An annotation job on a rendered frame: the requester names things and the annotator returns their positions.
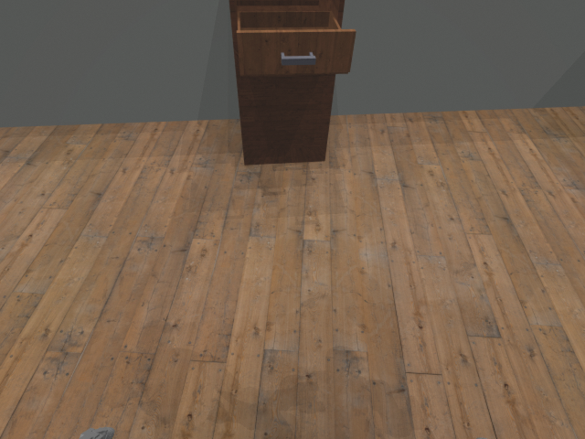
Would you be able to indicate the handle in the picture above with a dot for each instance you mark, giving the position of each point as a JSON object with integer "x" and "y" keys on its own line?
{"x": 298, "y": 60}

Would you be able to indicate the cabinet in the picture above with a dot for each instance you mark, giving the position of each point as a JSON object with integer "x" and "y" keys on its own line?
{"x": 284, "y": 118}

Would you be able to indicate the drawer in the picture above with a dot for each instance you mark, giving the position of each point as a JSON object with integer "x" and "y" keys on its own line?
{"x": 263, "y": 35}

